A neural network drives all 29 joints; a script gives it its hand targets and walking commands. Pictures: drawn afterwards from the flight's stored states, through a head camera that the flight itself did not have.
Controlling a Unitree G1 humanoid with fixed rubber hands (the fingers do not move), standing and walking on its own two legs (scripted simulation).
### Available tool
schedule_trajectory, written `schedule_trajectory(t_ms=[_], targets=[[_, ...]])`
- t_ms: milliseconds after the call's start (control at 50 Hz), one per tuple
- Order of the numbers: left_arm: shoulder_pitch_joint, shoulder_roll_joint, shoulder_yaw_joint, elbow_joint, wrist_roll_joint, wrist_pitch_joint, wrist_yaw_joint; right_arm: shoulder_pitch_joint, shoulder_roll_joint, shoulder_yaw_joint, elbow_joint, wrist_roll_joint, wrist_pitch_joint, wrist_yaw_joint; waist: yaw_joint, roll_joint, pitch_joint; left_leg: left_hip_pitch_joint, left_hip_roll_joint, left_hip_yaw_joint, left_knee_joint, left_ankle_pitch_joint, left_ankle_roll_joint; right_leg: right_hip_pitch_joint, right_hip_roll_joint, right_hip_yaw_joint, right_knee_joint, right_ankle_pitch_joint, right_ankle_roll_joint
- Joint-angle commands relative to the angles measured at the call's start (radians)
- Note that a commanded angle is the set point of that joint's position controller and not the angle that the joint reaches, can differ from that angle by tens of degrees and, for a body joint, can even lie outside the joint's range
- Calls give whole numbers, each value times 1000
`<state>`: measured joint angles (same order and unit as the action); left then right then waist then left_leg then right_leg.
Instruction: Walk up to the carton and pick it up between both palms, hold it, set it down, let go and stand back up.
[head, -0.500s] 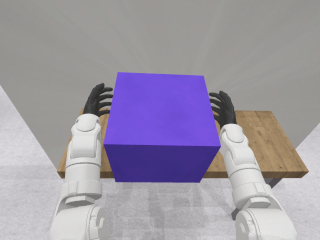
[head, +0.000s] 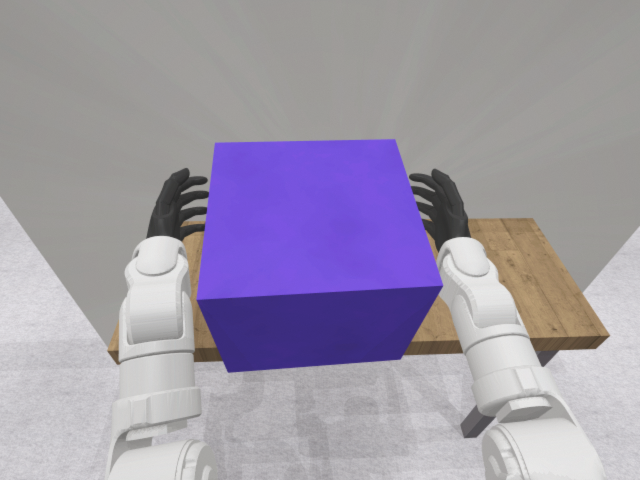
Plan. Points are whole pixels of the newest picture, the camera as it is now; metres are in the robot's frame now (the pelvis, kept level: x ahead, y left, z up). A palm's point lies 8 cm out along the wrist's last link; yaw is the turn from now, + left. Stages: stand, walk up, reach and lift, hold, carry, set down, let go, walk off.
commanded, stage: reach and lift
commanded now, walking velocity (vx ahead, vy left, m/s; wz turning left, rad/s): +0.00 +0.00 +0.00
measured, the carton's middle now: (311, 255) +0.39 +0.01 +0.08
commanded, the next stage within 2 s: hold in 0.62 s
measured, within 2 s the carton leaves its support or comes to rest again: neither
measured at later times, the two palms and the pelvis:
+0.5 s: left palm (166, 224) +0.36 +0.17 +0.17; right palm (453, 221) +0.36 -0.17 +0.16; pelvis +0.00 +0.00 +0.00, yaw +0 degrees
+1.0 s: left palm (156, 217) +0.35 +0.18 +0.19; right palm (457, 212) +0.35 -0.16 +0.18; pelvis -0.01 +0.00 +0.00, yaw +0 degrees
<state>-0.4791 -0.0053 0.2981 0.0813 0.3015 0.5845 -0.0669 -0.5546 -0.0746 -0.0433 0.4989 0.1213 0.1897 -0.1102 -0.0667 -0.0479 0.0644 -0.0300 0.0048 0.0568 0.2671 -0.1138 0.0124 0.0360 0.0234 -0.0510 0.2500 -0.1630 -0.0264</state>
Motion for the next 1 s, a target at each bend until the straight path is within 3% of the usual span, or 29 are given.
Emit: schedule_trajectory(t_ms=[0, 40, 140, 220, 340, 540, 840, 980], targets=[[-476, -399, -410, -70, -119, -16, -122, -589, 420, 279, -240, 32, -54, 101, -5, 47, -339, 206, -1, -16, 9, 136, -18, -88, -10, -20, -29, 197, 58], [-504, -398, -390, -38, -109, -9, -122, -604, 421, 252, -202, 16, -48, 107, -4, 47, -314, 192, 0, -14, -4, 91, -13, -113, -9, -23, -36, 131, 53], [-533, -415, -398, -20, -121, -3, -116, -651, 429, 240, -193, 20, -48, 118, -4, 52, -360, 206, 3, -16, 2, 96, -12, -114, -5, -25, -35, 120, 50], [-528, -407, -369, -1, -109, 10, -124, -644, 426, 229, -160, 20, -37, 118, -5, 38, -341, 194, 2, -14, 0, 94, -7, -90, -9, -20, -35, 140, 52], [-530, -405, -379, -49, -119, 15, -129, -652, 436, 271, -198, 57, -27, 107, -4, 48, -376, 210, -4, -13, 21, 170, -12, -48, -6, -16, -17, 246, 61], [-520, -392, -400, -103, -129, 37, -132, -641, 425, 299, -249, 85, 0, 96, -10, 47, -366, 215, -4, -20, 26, 191, -17, -36, -8, -15, -19, 272, 65], [-571, -391, -391, -95, -125, 83, -135, -676, 415, 272, -214, 83, 39, 108, -15, 48, -335, 195, 2, -16, 0, 101, -8, -77, -1, -19, -38, 129, 51], [-584, -393, -389, -111, -131, 100, -137, -696, 424, 277, -223, 99, 53, 108, -13, 54, -349, 197, 0, -10, 9, 117, -9, -63, -3, -14, -34, 149, 54]])
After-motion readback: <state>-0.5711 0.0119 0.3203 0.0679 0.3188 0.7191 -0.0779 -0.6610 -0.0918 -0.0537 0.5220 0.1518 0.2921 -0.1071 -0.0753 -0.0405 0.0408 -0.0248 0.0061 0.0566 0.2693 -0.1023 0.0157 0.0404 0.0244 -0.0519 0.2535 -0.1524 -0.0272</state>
